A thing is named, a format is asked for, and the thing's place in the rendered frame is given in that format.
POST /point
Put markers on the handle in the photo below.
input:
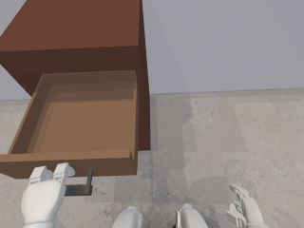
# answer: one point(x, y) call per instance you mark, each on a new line
point(74, 190)

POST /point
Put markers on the cabinet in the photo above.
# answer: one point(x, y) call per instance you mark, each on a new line
point(70, 36)

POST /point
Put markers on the right robot shin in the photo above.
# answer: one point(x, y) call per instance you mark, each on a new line
point(187, 206)

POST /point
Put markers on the robot left hand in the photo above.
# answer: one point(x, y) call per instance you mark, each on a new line
point(43, 197)

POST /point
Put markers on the left robot thigh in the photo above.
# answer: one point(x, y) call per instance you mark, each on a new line
point(128, 218)

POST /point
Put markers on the robot right hand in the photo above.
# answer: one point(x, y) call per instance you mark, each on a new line
point(241, 213)

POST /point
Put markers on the drawer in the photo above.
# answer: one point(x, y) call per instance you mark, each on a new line
point(87, 119)

